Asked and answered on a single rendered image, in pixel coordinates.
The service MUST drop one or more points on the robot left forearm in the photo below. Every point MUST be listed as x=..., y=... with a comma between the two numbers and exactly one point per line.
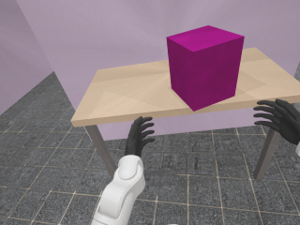
x=117, y=199

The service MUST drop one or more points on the table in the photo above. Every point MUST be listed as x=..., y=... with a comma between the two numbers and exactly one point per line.
x=122, y=94

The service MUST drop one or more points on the carton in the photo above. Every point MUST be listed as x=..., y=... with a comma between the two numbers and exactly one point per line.
x=204, y=65

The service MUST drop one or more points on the robot right hand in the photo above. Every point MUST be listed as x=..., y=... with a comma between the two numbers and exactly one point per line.
x=285, y=117

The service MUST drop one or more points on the robot left hand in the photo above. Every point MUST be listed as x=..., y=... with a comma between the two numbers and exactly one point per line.
x=135, y=142

